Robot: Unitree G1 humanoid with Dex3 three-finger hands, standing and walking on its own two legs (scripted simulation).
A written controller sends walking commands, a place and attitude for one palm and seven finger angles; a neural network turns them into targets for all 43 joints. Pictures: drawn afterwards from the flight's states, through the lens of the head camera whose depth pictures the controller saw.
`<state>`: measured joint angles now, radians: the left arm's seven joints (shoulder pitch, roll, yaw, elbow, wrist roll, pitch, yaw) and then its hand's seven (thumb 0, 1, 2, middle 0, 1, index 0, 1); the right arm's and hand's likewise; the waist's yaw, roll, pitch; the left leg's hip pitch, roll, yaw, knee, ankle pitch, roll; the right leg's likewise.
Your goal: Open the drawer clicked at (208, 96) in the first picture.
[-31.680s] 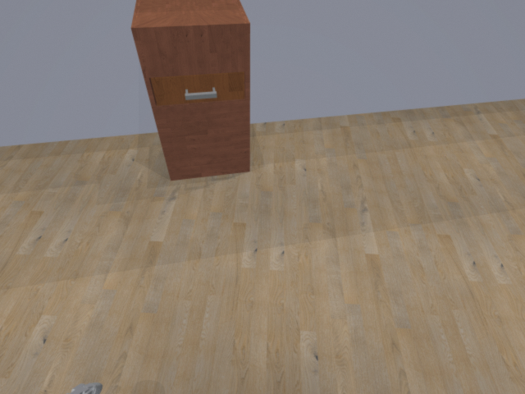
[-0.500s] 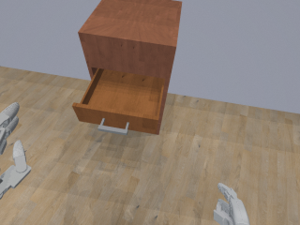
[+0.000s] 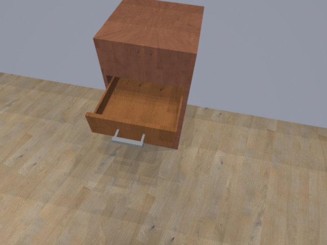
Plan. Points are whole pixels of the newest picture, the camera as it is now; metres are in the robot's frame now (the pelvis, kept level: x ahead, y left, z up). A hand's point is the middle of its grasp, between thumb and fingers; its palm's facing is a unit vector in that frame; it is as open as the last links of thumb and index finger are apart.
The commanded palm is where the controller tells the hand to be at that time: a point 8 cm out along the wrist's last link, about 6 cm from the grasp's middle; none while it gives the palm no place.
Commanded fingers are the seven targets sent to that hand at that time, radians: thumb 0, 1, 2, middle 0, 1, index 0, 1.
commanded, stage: let the arm hang, fingers relaxed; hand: left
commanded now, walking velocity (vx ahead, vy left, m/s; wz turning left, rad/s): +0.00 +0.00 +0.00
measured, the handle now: (129, 138) +0.53 +0.17 -0.25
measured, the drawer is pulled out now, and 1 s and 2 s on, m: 0.26 0.26 0.26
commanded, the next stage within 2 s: look to check the result in 0.60 s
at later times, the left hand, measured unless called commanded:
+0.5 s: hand out of the picture -0.01 +0.15 -0.18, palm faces +0.03 -0.99 -0.15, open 7.3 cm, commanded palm none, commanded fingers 0.00 0.90 0.90 -0.20 -0.30 -0.20 -0.30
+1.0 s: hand out of the picture -0.02 +0.14 -0.18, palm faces +0.03 -0.99 -0.16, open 7.3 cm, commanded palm none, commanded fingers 0.00 0.90 0.90 -0.20 -0.30 -0.20 -0.30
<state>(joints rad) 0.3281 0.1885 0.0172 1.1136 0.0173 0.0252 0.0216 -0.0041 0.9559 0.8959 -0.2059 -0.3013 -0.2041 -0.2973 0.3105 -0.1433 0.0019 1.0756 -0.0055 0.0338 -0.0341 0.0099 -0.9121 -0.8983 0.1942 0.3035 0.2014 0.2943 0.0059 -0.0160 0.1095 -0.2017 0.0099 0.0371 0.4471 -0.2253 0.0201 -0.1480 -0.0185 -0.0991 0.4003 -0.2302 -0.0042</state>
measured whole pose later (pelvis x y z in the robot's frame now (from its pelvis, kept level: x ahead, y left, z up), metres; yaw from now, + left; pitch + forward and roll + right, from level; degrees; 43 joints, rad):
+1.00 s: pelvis +0.01 -0.02 +0.00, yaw -1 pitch -2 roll +0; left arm 0.31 0.11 0.02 1.15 0.01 0.00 0.04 0.00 0.91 0.90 -0.20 -0.30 -0.20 -0.30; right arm 0.33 -0.09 -0.01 1.13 -0.01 0.01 -0.05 0.00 -0.91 -0.90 0.19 0.30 0.20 0.29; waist -0.01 0.00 0.07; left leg -0.16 0.02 0.05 0.42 -0.23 0.00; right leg -0.13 0.00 -0.09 0.41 -0.26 -0.02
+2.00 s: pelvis +0.03 -0.03 +0.00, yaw +1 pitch -1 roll +0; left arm 0.29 0.11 0.03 1.13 0.01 0.00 0.04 0.00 0.91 0.90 -0.20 -0.30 -0.20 -0.30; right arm 0.31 -0.10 -0.01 1.13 0.00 0.02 -0.05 0.00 -0.91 -0.90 0.19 0.30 0.20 0.29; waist -0.01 0.01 0.08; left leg -0.16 0.04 0.01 0.44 -0.26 -0.03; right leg -0.11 0.01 -0.12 0.43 -0.29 -0.05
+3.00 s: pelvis +0.06 -0.07 +0.00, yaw +13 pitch -1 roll +0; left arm 0.28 0.11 0.02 1.13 0.01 0.00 0.03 0.00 0.91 0.90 -0.20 -0.30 -0.20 -0.30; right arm 0.21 -0.15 -0.02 1.10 0.00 0.02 -0.06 0.00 -0.94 -0.90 0.19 0.30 0.20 0.29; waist 0.00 0.00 0.10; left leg -0.14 0.05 -0.03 0.43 -0.27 -0.05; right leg -0.09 0.04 -0.06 0.42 -0.31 -0.05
